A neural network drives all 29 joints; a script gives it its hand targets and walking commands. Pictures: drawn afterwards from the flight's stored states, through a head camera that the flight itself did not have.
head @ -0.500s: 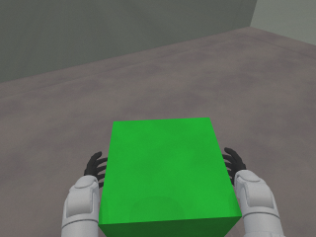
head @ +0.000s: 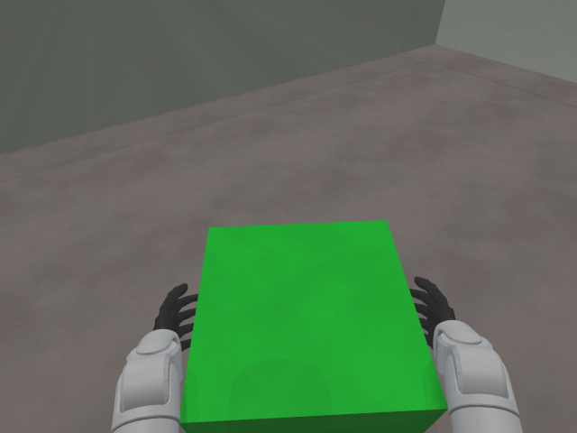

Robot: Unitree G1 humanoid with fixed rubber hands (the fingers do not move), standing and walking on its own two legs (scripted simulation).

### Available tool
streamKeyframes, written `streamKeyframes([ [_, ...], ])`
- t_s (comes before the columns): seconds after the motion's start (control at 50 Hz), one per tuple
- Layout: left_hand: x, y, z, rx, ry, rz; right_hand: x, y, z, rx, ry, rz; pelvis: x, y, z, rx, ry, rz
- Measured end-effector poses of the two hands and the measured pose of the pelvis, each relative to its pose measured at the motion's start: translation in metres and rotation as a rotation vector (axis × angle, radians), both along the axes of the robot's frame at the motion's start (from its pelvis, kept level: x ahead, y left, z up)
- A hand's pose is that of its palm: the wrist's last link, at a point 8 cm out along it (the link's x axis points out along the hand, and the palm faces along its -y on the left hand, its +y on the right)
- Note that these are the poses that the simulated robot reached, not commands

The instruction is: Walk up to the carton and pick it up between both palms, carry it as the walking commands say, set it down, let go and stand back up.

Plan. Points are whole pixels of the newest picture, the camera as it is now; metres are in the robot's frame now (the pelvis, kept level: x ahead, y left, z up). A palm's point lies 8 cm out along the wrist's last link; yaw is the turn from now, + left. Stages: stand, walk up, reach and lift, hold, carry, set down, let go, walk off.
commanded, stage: reach and lift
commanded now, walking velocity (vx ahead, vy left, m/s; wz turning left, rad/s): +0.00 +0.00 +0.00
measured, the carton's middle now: (303, 340) +0.30 +0.00 -0.03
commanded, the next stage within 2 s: hold in 0.60 s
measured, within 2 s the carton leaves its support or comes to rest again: neither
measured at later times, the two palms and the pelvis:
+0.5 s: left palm (163, 343) +0.26 +0.19 +0.04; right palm (439, 332) +0.27 -0.19 +0.04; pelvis -0.01 +0.00 +0.00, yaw +0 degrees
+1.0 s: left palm (162, 342) +0.27 +0.19 +0.04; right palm (437, 334) +0.26 -0.19 +0.04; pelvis -0.01 +0.00 +0.00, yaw +0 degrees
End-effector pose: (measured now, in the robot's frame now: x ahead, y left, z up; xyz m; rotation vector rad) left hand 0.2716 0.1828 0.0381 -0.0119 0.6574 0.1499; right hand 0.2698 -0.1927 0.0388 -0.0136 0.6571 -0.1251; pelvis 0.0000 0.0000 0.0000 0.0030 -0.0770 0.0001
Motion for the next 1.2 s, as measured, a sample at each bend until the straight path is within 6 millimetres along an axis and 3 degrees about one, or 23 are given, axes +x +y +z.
streamKeyframes([
  [0.54, -0.0073, 0.0049, 0.0017, 0.011, 0.000, 0.001, -0.0045, 0.0049, 0.0008, 0.004, 0.001, 0.004, -0.0091, -0.0040, -0.0010, 0.000, -0.019, 0.007],
  [1.2, -0.0062, 0.0065, 0.0002, 0.008, 0.001, -0.006, -0.0069, 0.0066, -0.0006, 0.007, 0.003, -0.009, -0.0050, -0.0005, -0.0005, 0.000, -0.018, 0.000],
])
